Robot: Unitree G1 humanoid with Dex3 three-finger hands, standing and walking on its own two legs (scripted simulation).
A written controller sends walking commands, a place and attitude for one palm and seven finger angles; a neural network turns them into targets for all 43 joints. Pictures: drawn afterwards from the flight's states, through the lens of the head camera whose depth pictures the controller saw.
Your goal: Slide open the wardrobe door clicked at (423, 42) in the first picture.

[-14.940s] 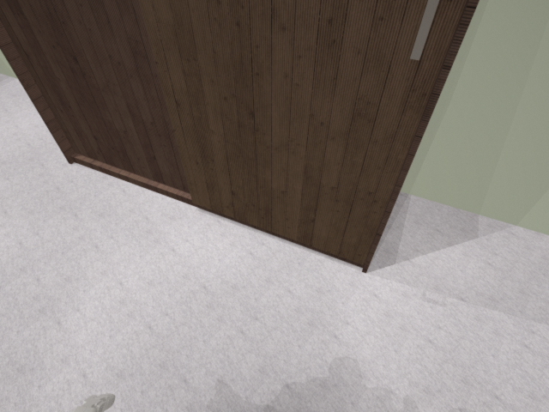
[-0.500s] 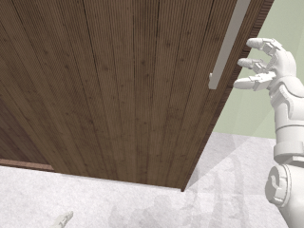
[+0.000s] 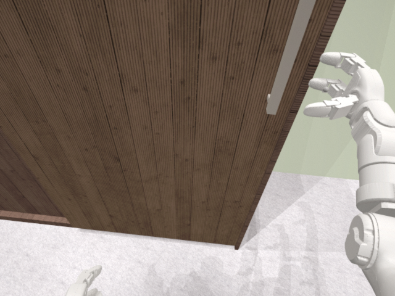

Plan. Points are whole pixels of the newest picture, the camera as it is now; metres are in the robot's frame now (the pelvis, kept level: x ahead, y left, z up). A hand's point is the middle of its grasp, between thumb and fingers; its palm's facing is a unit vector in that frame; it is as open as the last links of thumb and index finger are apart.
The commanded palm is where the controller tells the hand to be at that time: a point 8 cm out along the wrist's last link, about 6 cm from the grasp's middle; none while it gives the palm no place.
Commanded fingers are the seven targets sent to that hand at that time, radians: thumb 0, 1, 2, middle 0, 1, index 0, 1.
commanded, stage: feel for the door with the fingertips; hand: right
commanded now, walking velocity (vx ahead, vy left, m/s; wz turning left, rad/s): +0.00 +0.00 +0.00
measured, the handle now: (285, 57) +0.51 -0.12 +0.27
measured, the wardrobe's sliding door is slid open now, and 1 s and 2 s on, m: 0.00 0.00 0.00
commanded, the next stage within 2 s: slide the fingers in behind the handle in 0.90 s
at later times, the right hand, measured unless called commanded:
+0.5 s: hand (302, 84) +0.45 -0.14 +0.25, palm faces +0.01 +1.00 +0.03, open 14.0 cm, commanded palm +0.43 -0.21 +0.25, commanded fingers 0.00 0.50 -0.30 0.30 1.20 0.30 1.20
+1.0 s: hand (308, 80) +0.46 -0.16 +0.25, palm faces +0.02 +1.00 +0.02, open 13.8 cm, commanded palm +0.45 -0.21 +0.25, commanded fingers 0.00 0.50 -0.30 0.30 1.20 0.30 1.20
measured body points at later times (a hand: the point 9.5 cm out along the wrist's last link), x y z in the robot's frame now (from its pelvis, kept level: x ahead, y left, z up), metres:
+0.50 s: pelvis +0.00 +0.00 +0.00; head -0.01 +0.01 +0.45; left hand +0.11 +0.25 -0.11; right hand +0.44 -0.20 +0.25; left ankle -0.01 +0.11 -0.74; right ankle -0.01 -0.11 -0.74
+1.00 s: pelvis +0.00 +0.00 +0.00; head +0.00 +0.01 +0.45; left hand +0.09 +0.26 -0.11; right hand +0.46 -0.21 +0.25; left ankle -0.01 +0.11 -0.74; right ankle -0.01 -0.11 -0.74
